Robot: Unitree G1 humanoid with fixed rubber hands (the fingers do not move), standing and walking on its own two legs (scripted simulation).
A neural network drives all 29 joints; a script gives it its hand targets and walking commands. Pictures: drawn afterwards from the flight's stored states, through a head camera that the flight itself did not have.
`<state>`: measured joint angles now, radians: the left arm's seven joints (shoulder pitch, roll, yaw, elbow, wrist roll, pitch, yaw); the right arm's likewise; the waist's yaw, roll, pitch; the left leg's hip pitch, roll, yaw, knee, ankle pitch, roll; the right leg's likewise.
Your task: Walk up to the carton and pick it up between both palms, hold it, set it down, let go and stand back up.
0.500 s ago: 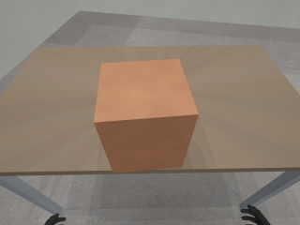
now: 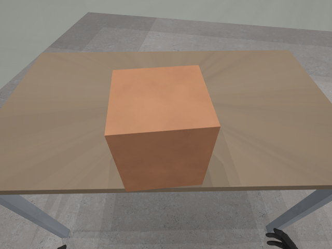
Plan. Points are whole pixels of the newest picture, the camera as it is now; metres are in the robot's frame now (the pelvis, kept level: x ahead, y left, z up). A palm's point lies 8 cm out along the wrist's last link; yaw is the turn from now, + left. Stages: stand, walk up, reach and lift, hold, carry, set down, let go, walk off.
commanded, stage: stand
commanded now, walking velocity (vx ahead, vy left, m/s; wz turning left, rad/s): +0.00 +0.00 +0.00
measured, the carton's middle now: (160, 131) +0.39 +0.03 +0.07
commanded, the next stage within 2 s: none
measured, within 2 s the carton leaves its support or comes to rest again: neither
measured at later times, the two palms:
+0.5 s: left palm out of the picture +0.08 +0.29 -0.10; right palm out of the picture +0.11 -0.27 -0.09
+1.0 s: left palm out of the picture +0.07 +0.29 -0.10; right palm out of the picture +0.11 -0.27 -0.09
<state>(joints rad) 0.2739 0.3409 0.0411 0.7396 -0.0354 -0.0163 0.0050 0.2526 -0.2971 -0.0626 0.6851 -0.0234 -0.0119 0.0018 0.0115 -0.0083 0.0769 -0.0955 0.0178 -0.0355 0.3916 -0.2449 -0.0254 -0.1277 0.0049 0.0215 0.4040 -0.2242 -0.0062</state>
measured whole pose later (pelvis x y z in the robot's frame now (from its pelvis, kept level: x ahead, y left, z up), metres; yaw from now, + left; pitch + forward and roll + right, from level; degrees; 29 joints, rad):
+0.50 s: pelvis +0.00 +0.00 +0.00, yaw +0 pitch -3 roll +0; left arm 0.27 0.34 0.04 0.77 -0.04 -0.02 0.01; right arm 0.25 -0.30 -0.06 0.69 -0.02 -0.01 0.00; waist 0.01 0.00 0.08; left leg -0.10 0.02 -0.04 0.39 -0.24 -0.03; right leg -0.13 0.00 0.02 0.40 -0.22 -0.01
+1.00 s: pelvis +0.00 +0.00 +0.00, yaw +0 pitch -3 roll +0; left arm 0.27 0.34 0.03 0.80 -0.04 -0.02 0.01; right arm 0.25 -0.30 -0.06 0.69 -0.02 -0.01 0.00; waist 0.01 0.01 0.08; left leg -0.10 0.02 -0.04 0.39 -0.24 -0.03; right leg -0.13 0.00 0.02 0.40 -0.22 -0.01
